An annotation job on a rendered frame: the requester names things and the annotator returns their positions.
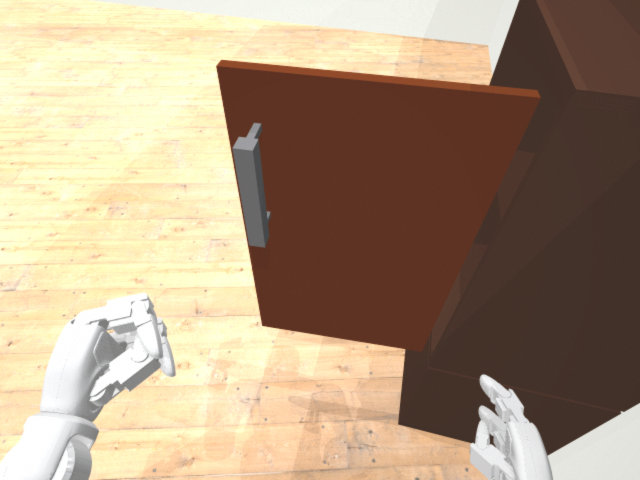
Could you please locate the left robot hand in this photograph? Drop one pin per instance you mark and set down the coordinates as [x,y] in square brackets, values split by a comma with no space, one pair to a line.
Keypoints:
[75,383]

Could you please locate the handle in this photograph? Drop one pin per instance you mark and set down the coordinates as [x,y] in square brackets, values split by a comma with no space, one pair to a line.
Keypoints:
[247,159]

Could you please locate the cupboard door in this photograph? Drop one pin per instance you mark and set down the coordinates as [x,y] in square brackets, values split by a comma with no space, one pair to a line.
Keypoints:
[377,187]

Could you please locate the right robot hand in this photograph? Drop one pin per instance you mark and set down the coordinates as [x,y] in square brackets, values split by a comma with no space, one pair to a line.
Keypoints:
[518,442]

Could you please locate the robot left forearm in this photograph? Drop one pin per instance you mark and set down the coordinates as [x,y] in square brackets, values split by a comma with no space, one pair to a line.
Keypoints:
[53,446]

